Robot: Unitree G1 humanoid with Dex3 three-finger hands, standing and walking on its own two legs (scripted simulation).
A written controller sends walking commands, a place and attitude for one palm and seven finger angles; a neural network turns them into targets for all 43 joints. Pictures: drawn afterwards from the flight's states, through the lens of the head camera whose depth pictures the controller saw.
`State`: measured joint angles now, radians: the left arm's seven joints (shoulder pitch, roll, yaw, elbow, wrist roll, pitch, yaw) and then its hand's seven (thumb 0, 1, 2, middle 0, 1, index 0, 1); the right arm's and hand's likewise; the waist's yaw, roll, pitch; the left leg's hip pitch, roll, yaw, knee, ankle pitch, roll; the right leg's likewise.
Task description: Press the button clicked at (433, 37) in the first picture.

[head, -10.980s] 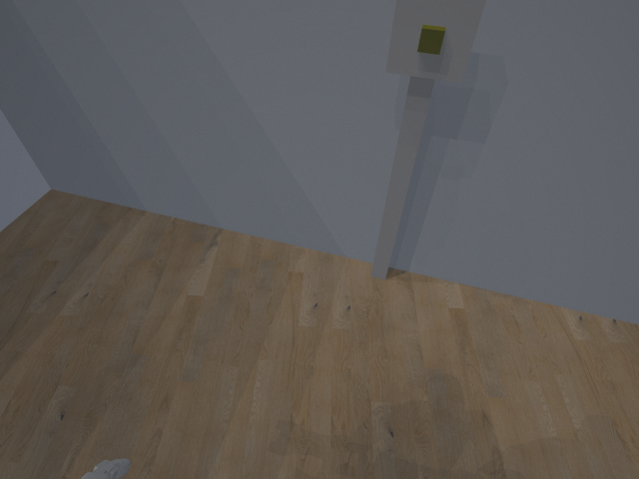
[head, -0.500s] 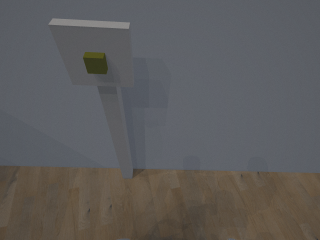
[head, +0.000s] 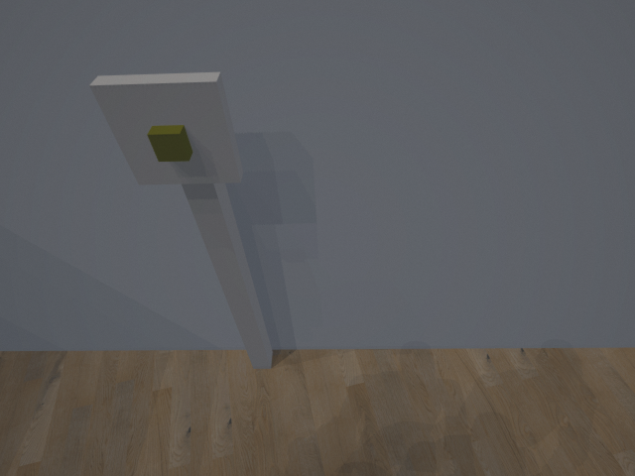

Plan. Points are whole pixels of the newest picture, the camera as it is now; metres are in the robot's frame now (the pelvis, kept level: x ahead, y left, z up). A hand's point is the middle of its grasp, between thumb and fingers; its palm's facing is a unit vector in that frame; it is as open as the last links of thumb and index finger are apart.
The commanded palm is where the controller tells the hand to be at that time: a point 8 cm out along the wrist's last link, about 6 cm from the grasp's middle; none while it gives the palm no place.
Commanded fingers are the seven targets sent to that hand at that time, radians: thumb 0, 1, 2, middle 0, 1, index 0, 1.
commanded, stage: come to a stop and stand still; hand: left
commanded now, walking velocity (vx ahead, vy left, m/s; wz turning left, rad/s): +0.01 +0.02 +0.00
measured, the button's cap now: (171, 142) +0.54 +0.27 +0.15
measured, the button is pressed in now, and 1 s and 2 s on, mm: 0 0 0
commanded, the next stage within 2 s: look again from close up in 0.50 s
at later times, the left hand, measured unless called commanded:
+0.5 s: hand out of the picture -0.01 +0.20 -0.19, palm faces +0.02 -0.99 -0.16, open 7.4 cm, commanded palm none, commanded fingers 0.00 0.90 0.90 -0.20 -0.30 -0.20 -0.30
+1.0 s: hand out of the picture -0.01 +0.20 -0.18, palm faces +0.02 -0.98 -0.21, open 7.4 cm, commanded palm none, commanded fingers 0.00 0.90 0.90 -0.20 -0.30 -0.20 -0.30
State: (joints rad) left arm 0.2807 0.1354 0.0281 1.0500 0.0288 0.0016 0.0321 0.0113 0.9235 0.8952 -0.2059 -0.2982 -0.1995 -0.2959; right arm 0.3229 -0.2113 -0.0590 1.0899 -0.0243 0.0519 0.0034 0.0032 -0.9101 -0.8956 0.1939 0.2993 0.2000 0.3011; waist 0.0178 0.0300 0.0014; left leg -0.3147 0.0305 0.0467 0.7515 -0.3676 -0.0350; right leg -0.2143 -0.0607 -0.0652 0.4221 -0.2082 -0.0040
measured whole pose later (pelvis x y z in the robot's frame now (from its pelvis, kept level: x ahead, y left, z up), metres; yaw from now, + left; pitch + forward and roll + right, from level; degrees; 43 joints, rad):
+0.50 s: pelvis +0.01 +0.04 +0.00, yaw -1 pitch -2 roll +0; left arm 0.28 0.13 -0.01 1.16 0.01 0.01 0.04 0.00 0.91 0.90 -0.20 -0.30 -0.19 -0.30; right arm 0.28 -0.13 -0.01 1.13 -0.01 -0.02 -0.04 0.01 -0.93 -0.90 0.20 0.30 0.20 0.30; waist 0.01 -0.02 0.03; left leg -0.11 0.00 0.09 0.42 -0.28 0.02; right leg -0.18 -0.09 -0.04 0.42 -0.21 0.06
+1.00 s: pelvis -0.02 +0.03 -0.01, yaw +0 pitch -2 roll +0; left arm 0.29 0.15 -0.02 1.09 0.02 0.00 0.04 0.00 0.91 0.90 -0.20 -0.30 -0.19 -0.30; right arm 0.31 -0.17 0.00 1.05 -0.02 -0.01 -0.02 0.01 -0.92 -0.90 0.20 0.30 0.20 0.30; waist 0.00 0.02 0.00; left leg -0.17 0.01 0.06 0.51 -0.29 0.01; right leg -0.23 -0.09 -0.06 0.51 -0.23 0.04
